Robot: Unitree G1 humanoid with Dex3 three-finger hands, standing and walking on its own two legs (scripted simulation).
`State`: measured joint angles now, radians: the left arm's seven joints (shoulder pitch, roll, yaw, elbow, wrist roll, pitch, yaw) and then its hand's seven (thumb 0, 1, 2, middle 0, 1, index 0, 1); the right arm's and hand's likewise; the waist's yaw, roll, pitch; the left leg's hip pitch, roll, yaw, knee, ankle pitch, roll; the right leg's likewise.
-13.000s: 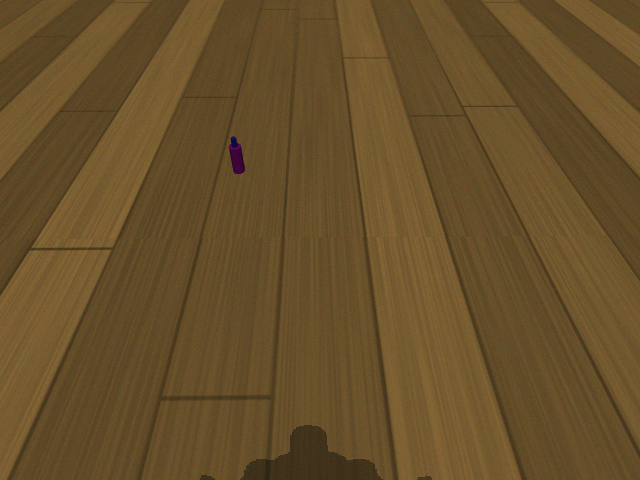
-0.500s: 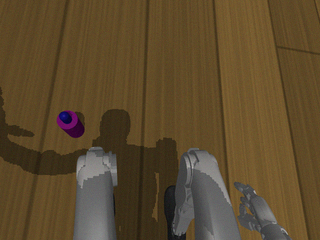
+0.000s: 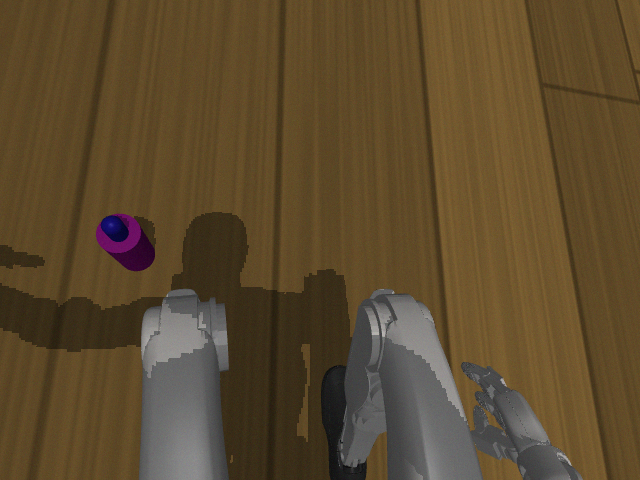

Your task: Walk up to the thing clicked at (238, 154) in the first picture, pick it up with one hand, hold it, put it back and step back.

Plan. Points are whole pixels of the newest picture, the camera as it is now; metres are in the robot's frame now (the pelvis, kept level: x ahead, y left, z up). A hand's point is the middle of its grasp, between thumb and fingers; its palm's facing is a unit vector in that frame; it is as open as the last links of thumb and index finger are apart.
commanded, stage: go down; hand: left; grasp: from the side
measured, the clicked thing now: (125, 241) +0.41 +0.28 -0.27
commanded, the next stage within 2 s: none
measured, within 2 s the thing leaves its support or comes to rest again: neither
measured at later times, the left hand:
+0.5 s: hand out of the picture +0.33 +0.47 +0.01, palm faces +0.26 -0.96 -0.04, open 16.7 cm
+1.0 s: hand out of the picture +0.33 +0.47 +0.02, palm faces +0.27 -0.96 -0.02, open 16.6 cm
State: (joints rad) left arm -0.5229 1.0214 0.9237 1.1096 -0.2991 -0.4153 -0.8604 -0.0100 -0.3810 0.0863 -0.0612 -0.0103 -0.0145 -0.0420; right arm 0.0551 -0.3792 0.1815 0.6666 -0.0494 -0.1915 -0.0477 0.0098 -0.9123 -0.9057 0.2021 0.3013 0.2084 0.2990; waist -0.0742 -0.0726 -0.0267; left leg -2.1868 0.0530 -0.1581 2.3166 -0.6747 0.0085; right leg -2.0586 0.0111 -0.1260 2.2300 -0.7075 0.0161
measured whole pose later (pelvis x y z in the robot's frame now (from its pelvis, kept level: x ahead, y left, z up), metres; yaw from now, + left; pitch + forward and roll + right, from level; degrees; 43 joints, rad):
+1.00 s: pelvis +0.00 +0.00 +0.00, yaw +0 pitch +30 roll -10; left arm -0.52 0.98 0.93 1.06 -0.36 -0.41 -0.87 -0.01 -0.28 0.08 -0.05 0.00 0.00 -0.02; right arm 0.05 -0.38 0.18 0.66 -0.04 -0.20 -0.06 0.01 -0.91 -0.90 0.20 0.30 0.21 0.30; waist -0.06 -0.07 -0.04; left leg -2.18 0.05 -0.15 2.31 -0.68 0.01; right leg -2.06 0.01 -0.12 2.23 -0.71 0.02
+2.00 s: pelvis +0.00 +0.00 +0.01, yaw +1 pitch +31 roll -9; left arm -0.51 0.90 0.91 1.01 -0.35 -0.40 -0.84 -0.01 -0.32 0.08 -0.05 0.00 0.00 -0.01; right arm 0.06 -0.37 0.15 0.68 -0.04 -0.20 -0.06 0.01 -0.91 -0.91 0.20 0.30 0.21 0.30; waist -0.05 -0.06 -0.06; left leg -2.17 0.05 -0.14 2.29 -0.68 0.01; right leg -2.06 0.01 -0.11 2.22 -0.72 0.01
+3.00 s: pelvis +0.00 +0.00 +0.01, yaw +1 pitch +31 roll -9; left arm -0.51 0.89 0.89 0.99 -0.34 -0.40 -0.83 -0.01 -0.40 0.06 -0.05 0.00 -0.02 -0.02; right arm 0.06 -0.36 0.15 0.68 -0.03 -0.19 -0.06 0.01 -0.91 -0.90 0.20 0.30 0.21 0.30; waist -0.05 -0.06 -0.07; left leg -2.17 0.05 -0.14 2.29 -0.68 0.01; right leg -2.05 0.01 -0.11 2.22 -0.72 0.02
